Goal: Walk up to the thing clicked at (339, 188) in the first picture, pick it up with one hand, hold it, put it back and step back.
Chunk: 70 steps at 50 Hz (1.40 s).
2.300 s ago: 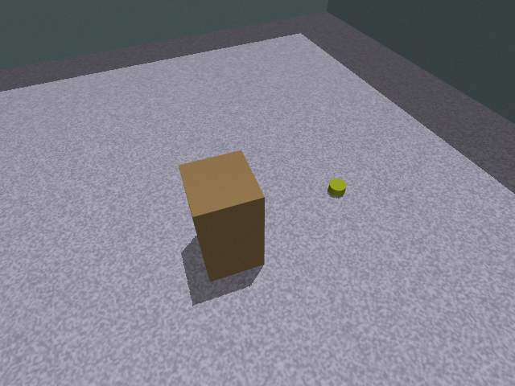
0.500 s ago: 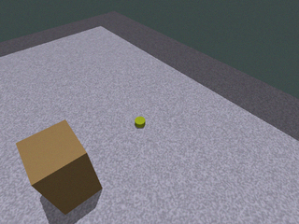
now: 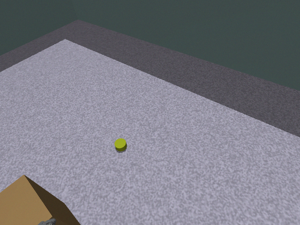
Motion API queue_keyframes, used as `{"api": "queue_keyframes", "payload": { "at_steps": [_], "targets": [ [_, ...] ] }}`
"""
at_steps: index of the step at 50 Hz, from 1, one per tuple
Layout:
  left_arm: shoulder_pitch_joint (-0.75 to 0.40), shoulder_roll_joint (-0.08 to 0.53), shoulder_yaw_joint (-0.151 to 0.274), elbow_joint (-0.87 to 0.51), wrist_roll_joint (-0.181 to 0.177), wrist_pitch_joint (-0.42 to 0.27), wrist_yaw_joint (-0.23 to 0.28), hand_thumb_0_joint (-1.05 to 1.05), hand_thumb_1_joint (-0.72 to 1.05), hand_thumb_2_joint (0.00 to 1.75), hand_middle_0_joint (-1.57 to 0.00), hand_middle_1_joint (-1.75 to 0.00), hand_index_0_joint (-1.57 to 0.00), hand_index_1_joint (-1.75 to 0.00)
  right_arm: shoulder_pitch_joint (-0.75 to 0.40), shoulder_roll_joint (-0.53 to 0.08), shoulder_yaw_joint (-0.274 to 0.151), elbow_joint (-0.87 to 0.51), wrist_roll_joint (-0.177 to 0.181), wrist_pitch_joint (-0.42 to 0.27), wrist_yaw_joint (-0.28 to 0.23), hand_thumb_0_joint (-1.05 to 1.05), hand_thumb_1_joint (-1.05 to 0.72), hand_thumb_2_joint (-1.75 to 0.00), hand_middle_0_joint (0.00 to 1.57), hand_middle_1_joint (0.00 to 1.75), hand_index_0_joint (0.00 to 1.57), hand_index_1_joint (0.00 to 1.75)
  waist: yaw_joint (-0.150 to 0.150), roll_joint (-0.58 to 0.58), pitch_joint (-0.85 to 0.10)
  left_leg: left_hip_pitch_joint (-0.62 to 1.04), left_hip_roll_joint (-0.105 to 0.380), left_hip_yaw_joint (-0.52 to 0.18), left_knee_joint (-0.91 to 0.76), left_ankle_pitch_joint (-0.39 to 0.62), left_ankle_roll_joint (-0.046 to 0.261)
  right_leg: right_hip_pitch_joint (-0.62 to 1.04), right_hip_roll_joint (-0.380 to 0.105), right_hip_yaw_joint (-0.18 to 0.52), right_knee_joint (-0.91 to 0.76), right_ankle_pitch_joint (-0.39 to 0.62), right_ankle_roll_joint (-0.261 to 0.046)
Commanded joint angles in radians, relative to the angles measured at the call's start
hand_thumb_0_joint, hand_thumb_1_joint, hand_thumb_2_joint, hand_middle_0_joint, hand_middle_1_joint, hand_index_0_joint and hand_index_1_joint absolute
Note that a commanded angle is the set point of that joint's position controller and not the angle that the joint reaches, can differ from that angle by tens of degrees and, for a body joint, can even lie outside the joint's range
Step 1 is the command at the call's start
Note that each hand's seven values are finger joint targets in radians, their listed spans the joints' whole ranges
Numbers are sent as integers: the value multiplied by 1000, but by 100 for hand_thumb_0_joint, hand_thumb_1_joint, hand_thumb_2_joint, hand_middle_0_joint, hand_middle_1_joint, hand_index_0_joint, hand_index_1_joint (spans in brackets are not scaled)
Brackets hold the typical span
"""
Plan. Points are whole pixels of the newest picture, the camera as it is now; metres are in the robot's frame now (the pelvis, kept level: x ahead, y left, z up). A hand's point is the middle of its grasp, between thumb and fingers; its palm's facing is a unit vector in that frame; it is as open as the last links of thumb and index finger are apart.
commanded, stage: walk up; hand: left
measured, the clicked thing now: (120, 144) +0.81 +0.28 -0.74
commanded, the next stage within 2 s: none
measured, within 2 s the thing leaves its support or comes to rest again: neither
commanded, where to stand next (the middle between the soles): +0.42 +0.05 m, yaw -2 degrees
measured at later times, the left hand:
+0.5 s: hand (59, 200) +0.25 +0.32 -0.13, palm faces -0.11 -0.92 -0.37, open 7.4 cm
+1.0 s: hand (67, 165) +0.37 +0.33 -0.14, palm faces -0.05 -0.90 -0.43, open 7.4 cm
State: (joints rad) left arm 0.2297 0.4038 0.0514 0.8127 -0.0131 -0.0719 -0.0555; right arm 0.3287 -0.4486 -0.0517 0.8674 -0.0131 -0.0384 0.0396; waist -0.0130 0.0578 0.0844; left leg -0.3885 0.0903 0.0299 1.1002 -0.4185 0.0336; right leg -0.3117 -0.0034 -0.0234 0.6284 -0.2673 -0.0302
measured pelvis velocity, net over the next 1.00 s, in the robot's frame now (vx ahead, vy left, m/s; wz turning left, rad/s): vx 0.32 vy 0.04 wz -0.04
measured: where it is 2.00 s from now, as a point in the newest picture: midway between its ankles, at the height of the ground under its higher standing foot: (152, 202)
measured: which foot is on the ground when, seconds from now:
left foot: up 0.00-0.22, down 0.24-0.64, up 0.66-1.00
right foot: down 0.00-0.26, up 0.28-0.62, down 0.64-1.00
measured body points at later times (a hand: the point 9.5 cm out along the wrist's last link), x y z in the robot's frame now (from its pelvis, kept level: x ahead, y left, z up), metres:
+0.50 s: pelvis +0.18 +0.04 +0.01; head +0.19 +0.05 +0.46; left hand +0.25 +0.36 -0.11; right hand +0.21 -0.29 -0.09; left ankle +0.20 +0.15 -0.72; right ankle +0.24 -0.10 -0.68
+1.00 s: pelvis +0.32 +0.04 -0.01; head +0.33 +0.03 +0.44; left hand +0.37 +0.37 -0.11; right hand +0.39 -0.29 -0.12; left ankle +0.42 +0.18 -0.72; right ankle +0.31 -0.11 -0.72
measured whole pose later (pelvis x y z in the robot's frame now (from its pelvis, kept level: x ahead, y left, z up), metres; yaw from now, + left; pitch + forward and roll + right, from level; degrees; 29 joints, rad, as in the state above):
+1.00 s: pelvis +0.32 +0.04 -0.01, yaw -2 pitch -3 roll -1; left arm 0.32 0.42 0.02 0.87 0.01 -0.06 -0.01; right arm 0.26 -0.44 -0.07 0.88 -0.02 -0.02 0.05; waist 0.03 0.04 0.09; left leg -0.42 0.08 0.03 0.65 -0.18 0.01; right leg -0.26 -0.07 -0.04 0.67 -0.36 0.02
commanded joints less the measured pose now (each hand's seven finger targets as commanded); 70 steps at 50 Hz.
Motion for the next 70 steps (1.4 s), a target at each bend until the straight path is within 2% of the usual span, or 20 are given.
{"api": "queue_keyframes", "payload": {
  "at_steps": [1, 8, 11, 12, 13, 14, 20, 30, 31, 33, 34, 38, 46, 49, 50, 52, 53, 62, 66, 70],
  "targets": [
    [80, 278, 79, -51, 6, -32, 28, 0, 90, 90, -20, -30, -20, -30, 67, -177, -62, -66, -5, -26, 4, 0, -90, -90, 20, 30, 20, 30, 22, -203, -41, -132, 31, -27, -119, 63, -10, 92, -214, 271, -283, 164, -210],
    [77, 307, 74, -71, 16, -41, 26, 0, 90, 90, -20, -30, -20, -30, -73, -152, -76, -112, -13, -45, 27, 0, -90, -90, 20, 30, 20, 30, 36, -197, -13, -5, 9, 15, -409, 172, -17, -19, -232, 254, -291, -42, -201],
    [38, 260, 49, -78, 24, -36, 28, 0, 90, 90, -20, -30, -20, -30, 88, -183, -100, -56, -15, -61, 19, 0, -90, -90, 20, 30, 20, 30, -78, -72, -92, 361, -54, 48, -518, 184, 9, -185, -158, 156, -54, 3, -124],
    [81, 200, 29, -77, 21, -35, 29, 0, 90, 90, -20, -30, -20, -30, 182, -241, -119, -35, -22, -68, 8, 0, -90, -90, 20, 30, 20, 30, -123, 120, -137, 495, 21, -86, -631, 4, 49, -283, -75, 70, 232, 39, -86],
    [126, 137, 13, -83, 7, -33, 29, 0, 90, 90, -20, -30, -20, -30, 192, -307, -129, -67, -25, -75, 2, 0, -90, -90, 20, 30, 20, 30, -100, 285, -135, 533, 297, -575, -836, -197, 126, -461, 67, 27, 476, -226, -18],
    [120, 260, 44, -50, 15, -24, 49, 0, 90, 90, -20, -30, -20, -30, 136, -329, -133, -85, 9, -69, 4, 0, -90, -90, 20, 30, 20, 30, -82, 130, -118, 456, 383, -697, -874, -262, 238, -461, 15, 99, 569, -264, -27],
    [152, 221, 42, 18, 14, -16, 24, 0, 90, 90, -20, -30, -20, -30, 19, -217, -83, -109, 7, -65, -7, 0, -90, -90, 20, 30, 20, 30, -5, 104, -40, 245, 188, -171, -797, 288, 192, -261, -88, 45, 338, -104, 14],
    [138, 223, 78, 38, 28, -27, 15, 0, 90, 90, -20, -30, -20, -30, -23, -201, -64, -146, 7, -35, 12, 0, -90, -90, 20, 30, 20, 30, 51, -15, -63, -18, 104, -51, -606, 37, 127, 200, 6, -61, -62, 76, 7],
    [197, 248, 91, 46, 29, -35, 26, 0, 90, 90, -20, -30, -20, -30, 8, -159, -46, -144, 5, -32, 9, 0, -90, -90, 20, 30, 20, 30, 85, -97, -95, -88, 73, -27, -453, 46, 99, 323, -14, 7, -103, -20, -14],
    [236, 381, 112, 19, 25, -50, 44, 0, 90, 90, -20, -30, -20, -30, 23, -132, -33, -153, 4, -21, 2, 0, -90, -90, 20, 30, 20, 30, 104, -306, -76, -342, -98, 10, 5, -136, 7, 338, -430, 689, -407, -326, -214],
    [193, 369, 103, 7, 10, -44, 44, 0, 90, 90, -20, -30, -20, -30, -12, -206, -56, -136, -3, -12, -8, 0, -90, -90, 20, 30, 20, 30, 90, -179, -9, -334, -30, -84, 41, -123, 4, 240, -452, 690, -393, -322, -263],
    [98, 305, 82, -10, 7, -45, 57, 0, 90, 90, -20, -30, -20, -30, 68, -191, -64, -63, 5, -4, 4, 0, -90, -90, 20, 30, 20, 30, 25, -203, -11, -226, 19, -102, -59, 48, -11, 147, -287, 314, -339, -31, -183],
    [52, 268, 46, -29, 25, -30, 64, 0, 90, 90, -20, -30, -20, -30, -25, -113, -55, -45, 1, 4, 4, 0, -90, -90, 20, 30, 20, 30, 22, -221, -52, 56, -18, 17, -381, 208, -34, -30, -232, 75, -182, 358, -169],
    [14, 233, 24, -22, 14, -2, 69, 0, 90, 90, -20, -30, -20, -30, 10, -131, -62, 0, 2, -10, -14, 0, -90, -90, 20, 30, 20, 30, -23, -127, -98, 261, -76, 47, -537, 318, -12, -124, -171, 39, 14, 236, -106],
    [36, 184, 7, -20, 11, 7, 70, 0, 90, 90, -20, -30, -20, -30, 43, -179, -71, 10, -5, -16, -24, 0, -90, -90, 20, 30, 20, 30, -37, 0, -125, 307, 16, -67, -610, 322, 18, -166, -121, 0, 122, 88, -60],
    [113, 220, 23, -6, 14, 20, 76, 0, 90, 90, -20, -30, -20, -30, 74, -346, -111, -17, 9, -25, -17, 0, -90, -90, 20, 30, 20, 30, -43, 173, -161, 343, 332, -607, -804, -44, 239, -318, -3, 15, 443, -365, -17],
    [94, 253, 28, 19, 22, 22, 80, 0, 90, 90, -20, -30, -20, -30, 30, -313, -110, -27, 9, -20, -20, 0, -90, -90, 20, 30, 20, 30, -30, 92, -107, 268, 317, -580, -809, -96, 251, -317, -36, 60, 493, -335, -11],
    [153, 167, 46, 124, 36, 19, 65, 0, 90, 90, -20, -30, -20, -30, -171, -197, -38, -57, 2, 5, -26, 0, -90, -90, 20, 30, 20, 30, 51, 95, -96, -60, 144, -180, -622, 58, 130, 107, -4, -31, -17, -42, -4],
    [-32, 313, 60, 80, 49, 6, 70, 0, 90, 90, -20, -30, -20, -30, -170, -136, -17, -18, 16, 18, -41, 0, -90, -90, 20, 30, 20, 30, 23, -204, -3, -28, -53, -56, -275, -119, -7, -126, -351, 497, -344, -289, -196],
    [-116, 214, 23, 95, 28, 18, 64, 0, 90, 90, -20, -30, -20, -30, -93, -132, -13, 78, 20, -1, -39, 0, -90, -90, 20, 30, 20, 30, -28, -186, -59, 192, -32, -58, -543, 191, 7, -115, -178, 173, -186, 0, -72]
  ]
}}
